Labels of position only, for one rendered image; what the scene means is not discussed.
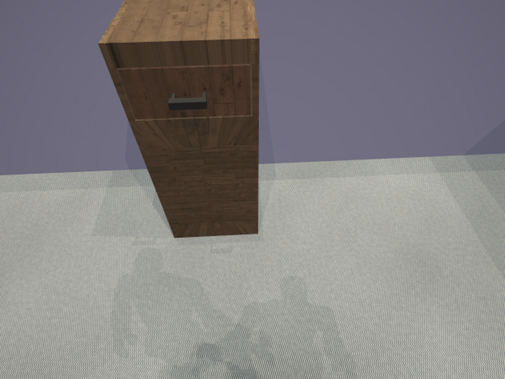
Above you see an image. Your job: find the drawer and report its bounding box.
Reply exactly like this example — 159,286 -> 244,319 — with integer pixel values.
118,64 -> 251,119

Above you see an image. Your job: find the handle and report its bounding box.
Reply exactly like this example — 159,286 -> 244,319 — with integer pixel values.
168,92 -> 208,111

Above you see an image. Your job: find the cabinet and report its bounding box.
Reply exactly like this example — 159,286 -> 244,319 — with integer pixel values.
98,0 -> 260,238

